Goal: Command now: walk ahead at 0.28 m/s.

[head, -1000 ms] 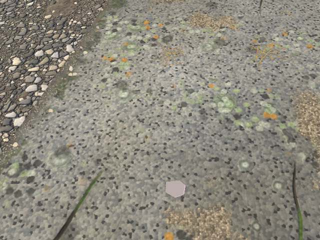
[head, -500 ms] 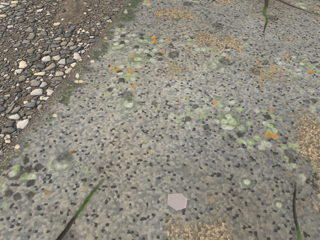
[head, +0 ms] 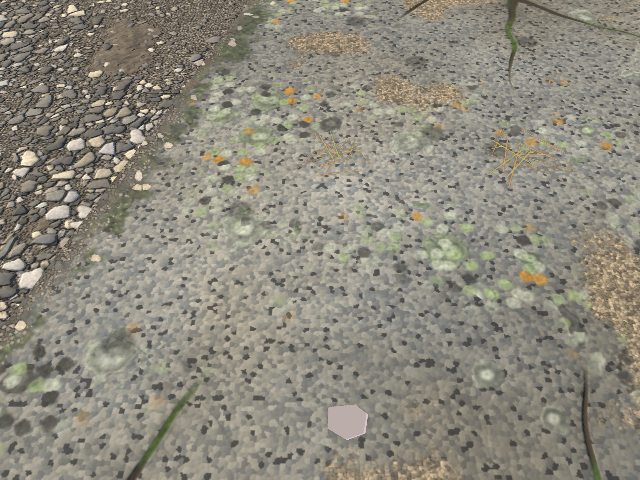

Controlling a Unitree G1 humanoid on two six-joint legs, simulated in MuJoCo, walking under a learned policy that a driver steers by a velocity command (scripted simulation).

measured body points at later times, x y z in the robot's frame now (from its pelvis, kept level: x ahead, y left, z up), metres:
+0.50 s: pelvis +0.20 -0.01 -0.01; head +0.24 -0.02 +0.44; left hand +0.09 +0.24 -0.14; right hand +0.46 -0.22 -0.09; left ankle +0.38 +0.10 -0.72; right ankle +0.01 -0.12 -0.73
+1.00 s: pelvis +0.50 -0.02 +0.00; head +0.52 -0.02 +0.45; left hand +0.71 +0.22 -0.09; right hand +0.47 -0.29 -0.14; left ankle +0.38 +0.10 -0.73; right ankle +0.68 -0.15 -0.71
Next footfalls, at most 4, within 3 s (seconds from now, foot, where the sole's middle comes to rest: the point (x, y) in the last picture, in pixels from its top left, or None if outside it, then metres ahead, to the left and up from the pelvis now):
0.54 left None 0.42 0.10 -0.77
1.06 right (402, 403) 0.72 -0.15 -0.77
1.52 left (309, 328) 0.92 0.07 -0.77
1.92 right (405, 366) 0.81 -0.16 -0.77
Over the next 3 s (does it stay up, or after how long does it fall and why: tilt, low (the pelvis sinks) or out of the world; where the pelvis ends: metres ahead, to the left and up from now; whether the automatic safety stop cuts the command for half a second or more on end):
stays up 1.26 -0.30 0.00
